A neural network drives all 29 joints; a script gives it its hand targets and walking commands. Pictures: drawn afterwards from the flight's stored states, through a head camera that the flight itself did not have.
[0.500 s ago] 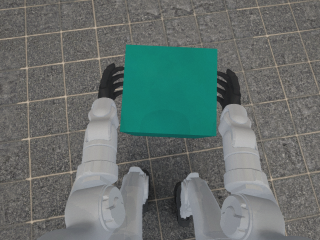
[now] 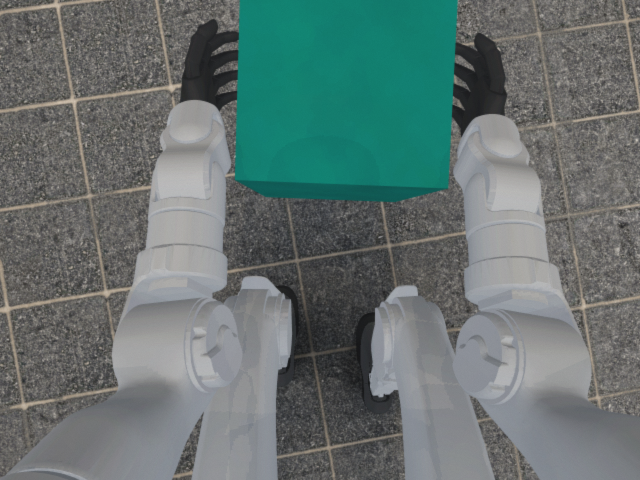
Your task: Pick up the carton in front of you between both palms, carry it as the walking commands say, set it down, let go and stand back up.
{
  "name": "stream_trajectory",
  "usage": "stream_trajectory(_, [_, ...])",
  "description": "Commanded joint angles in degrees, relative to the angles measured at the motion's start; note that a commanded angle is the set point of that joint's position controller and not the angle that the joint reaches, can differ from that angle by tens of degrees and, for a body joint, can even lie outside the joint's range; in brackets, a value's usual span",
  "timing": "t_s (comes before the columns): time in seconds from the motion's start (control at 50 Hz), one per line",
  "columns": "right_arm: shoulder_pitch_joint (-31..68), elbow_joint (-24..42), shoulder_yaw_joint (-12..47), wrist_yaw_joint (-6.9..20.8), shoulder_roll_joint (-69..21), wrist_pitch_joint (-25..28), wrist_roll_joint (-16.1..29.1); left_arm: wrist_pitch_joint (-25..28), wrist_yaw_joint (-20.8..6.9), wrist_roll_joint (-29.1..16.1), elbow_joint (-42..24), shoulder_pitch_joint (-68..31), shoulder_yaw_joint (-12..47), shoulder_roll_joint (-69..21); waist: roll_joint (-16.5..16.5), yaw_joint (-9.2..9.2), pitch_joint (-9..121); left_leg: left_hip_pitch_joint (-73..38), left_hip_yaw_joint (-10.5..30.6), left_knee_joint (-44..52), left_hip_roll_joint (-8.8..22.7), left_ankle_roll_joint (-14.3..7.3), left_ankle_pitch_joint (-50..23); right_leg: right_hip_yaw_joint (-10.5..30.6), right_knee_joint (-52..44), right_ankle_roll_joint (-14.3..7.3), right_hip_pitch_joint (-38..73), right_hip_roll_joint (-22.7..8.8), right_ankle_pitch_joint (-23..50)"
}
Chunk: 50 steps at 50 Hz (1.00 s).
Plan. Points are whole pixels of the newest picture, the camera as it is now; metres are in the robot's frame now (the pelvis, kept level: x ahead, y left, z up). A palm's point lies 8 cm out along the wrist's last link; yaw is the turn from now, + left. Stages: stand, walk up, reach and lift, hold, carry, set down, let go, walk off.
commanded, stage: set down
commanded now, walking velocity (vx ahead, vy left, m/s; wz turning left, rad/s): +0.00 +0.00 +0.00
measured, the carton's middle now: (337, 116) +0.52 +0.02 -0.19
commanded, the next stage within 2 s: none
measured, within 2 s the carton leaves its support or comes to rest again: rests again in 0.78 s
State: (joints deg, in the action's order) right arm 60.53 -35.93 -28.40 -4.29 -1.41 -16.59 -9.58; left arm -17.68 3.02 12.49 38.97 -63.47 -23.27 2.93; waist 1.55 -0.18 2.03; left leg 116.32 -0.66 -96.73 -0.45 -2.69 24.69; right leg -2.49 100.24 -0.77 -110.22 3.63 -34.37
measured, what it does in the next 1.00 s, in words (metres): lowers itself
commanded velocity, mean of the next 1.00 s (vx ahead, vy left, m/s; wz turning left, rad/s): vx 0.00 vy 0.00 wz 0.00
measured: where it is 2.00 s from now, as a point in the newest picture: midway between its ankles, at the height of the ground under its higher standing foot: (326, 367)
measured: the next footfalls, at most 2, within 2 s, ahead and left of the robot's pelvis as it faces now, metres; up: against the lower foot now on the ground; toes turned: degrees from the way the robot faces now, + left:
none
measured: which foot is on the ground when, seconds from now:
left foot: down 0.00-1.00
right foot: down 0.00-1.00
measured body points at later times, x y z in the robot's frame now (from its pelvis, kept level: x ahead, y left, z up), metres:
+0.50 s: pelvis -0.01 -0.01 -0.10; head +0.36 +0.02 +0.14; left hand +0.55 +0.18 -0.27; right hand +0.55 -0.13 -0.27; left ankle +0.12 +0.10 -0.47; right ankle +0.07 -0.11 -0.47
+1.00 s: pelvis -0.02 +0.00 -0.14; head +0.36 +0.01 +0.11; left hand +0.55 +0.18 -0.30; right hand +0.55 -0.13 -0.30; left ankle +0.12 +0.10 -0.47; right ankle +0.07 -0.11 -0.47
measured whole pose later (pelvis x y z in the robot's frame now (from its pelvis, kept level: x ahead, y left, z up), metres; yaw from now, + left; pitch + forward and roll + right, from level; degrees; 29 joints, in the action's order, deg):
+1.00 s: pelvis -0.02 +0.00 -0.14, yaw -3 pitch +36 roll -2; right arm 84.5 -53.2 -16.3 -7.9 10.2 -13.6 1.1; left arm -13.3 2.2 1.5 56.3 -85.1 -17.7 18.2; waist 1.5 2.0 -22.5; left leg 131.0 -0.7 -124.8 0.3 -2.0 29.4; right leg -2.5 128.6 0.0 -125.7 7.2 -38.7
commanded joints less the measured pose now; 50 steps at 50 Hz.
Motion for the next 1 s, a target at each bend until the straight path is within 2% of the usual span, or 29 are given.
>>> stream_trajectory(0.0, [39.8, -0.5, 30.4, 14.2, -48.2, 0.8, 7.2, 0.5, -11.6, -7.0, 2.0, -33.6, 27.7, -51.6, -4.8, 0.52, 62.8, -52.7, 3.2, 2.2, -7.5, 3.1, -19.3, 0.5, -7.3, 1.9, 10.2, 7.2, 14.4])
stream_trajectory(0.18, [46.2, -2.4, 29.1, 14.2, -44.5, 1.1, 8.1, 0.9, -11.9, -8.1, 4.3, -40.1, 26.2, -47.7, -4.7, 0.45, 59.7, -46.4, 2.7, -5.0, -6.7, 2.6, -18.1, 0.0, -0.5, 1.6, 4.2, 6.5, 12.6])
stream_trajectory(0.44, [55.9, -3.1, 34.3, 12.2, -40.0, 3.1, 14.7, 2.8, -13.4, -14.1, 5.6, -49.4, 28.1, -40.3, -3.6, 1.67, 58.4, -40.8, 1.3, -16.8, -5.1, 1.6, -21.1, 0.5, 9.5, 1.4, 6.0, 5.2, 16.1])
stream_trajectory(0.5, [58.7, -1.7, 36.8, 11.5, -39.5, 3.8, 17.1, 3.4, -13.8, -16.4, 4.7, -51.8, 29.5, -39.3, -3.5, 2.03, 60.9, -42.2, 1.2, -19.5, -4.7, 1.1, -23.6, 0.6, 11.6, 1.3, 8.1, 5.0, 18.4])
stream_trajectory(0.56, [62.9, 2.1, 40.0, 10.5, -39.4, 4.3, 19.8, 3.4, -13.8, -19.1, 3.6, -53.0, 30.7, -40.1, -3.5, 2.09, 67.7, -47.3, 1.5, -22.0, -4.6, 0.6, -29.0, 0.6, 13.3, 1.3, 11.1, 5.0, 21.9])
stream_trajectory(0.6, [63.0, 2.8, 41.0, 10.2, -40.5, 4.2, 20.3, 3.1, -14.2, -19.7, 3.3, -52.7, 30.9, -41.0, -2.8, 2.32, 69.4, -46.2, 1.5, -22.8, -4.7, 0.5, -30.6, 1.0, 14.2, 1.2, 13.9, 5.1, 24.4])
stream_trajectory(0.64, [61.7, 1.4, 40.6, 10.3, -41.7, 3.8, 19.9, 2.8, -15.0, -19.6, 4.2, -51.8, 30.4, -41.7, -1.5, 2.74, 66.4, -40.0, 1.0, -23.0, -4.8, 0.5, -28.8, 1.7, 15.0, 1.0, 16.2, 5.2, 25.8])
stream_trajectory(0.66, [60.6, 0.1, 39.8, 10.3, -42.9, 3.9, 19.6, 3.0, -15.3, -19.3, 5.2, -52.6, 29.9, -41.0, -1.3, 2.34, 64.2, -39.8, 1.2, -24.0, -4.5, 0.3, -27.2, 1.7, 14.6, 0.9, 11.4, 5.1, 22.0])
stream_trajectory(0.68, [60.2, -1.8, 39.1, 10.6, -41.9, 3.8, 18.4, 2.8, -15.8, -18.5, 6.8, -50.3, 28.7, -42.3, -0.9, 3.59, 59.4, -32.8, 0.2, -22.7, -4.7, 0.8, -24.3, 2.2, 14.6, 1.1, 14.4, 4.9, 22.8])
stream_trajectory(0.7, [58.9, -2.9, 38.4, 10.8, -42.7, 3.9, 17.8, 2.9, -16.3, -18.4, 7.5, -49.2, 28.5, -42.6, 0.5, 3.59, 56.8, -28.5, -0.1, -22.2, -4.7, 0.8, -22.8, 2.1, 15.3, 1.1, 15.9, 5.2, 24.4])
stream_trajectory(0.72, [58.1, -3.3, 37.9, 10.9, -43.4, 4.0, 17.7, 3.2, -16.7, -18.3, 7.6, -48.8, 28.4, -42.3, 0.6, 3.72, 55.8, -27.2, -0.3, -22.4, -4.8, 0.8, -22.9, 2.1, 15.9, 1.0, 16.0, 5.4, 25.3])
stream_trajectory(0.76, [57.9, -3.9, 37.7, 10.9, -43.4, 4.4, 18.0, 3.9, -16.7, -18.1, 7.6, -49.5, 28.0, -41.3, 0.5, 3.96, 54.7, -29.0, 0.1, -23.1, -4.8, 0.5, -24.0, 2.0, 16.3, 1.2, 13.2, 5.5, 24.6])
stream_trajectory(0.84, [59.3, -6.3, 36.2, 10.8, -41.3, 5.1, 17.9, 4.6, -16.1, -17.1, 9.1, -50.8, 26.2, -39.2, 0.2, 4.65, 48.5, -28.3, 0.2, -23.1, -4.3, 0.6, -20.1, 1.6, 16.4, 1.1, 8.4, 5.5, 19.1])
stream_trajectory(0.98, [57.6, -12.5, 31.1, 11.5, -37.4, 4.4, 14.7, 4.6, -16.7, -16.5, 14.6, -52.1, 24.1, -36.7, -0.2, 3.52, 36.4, -24.7, 0.7, -22.8, -3.8, 0.6, -11.1, 0.7, 16.6, 0.5, 3.7, 5.1, 10.1])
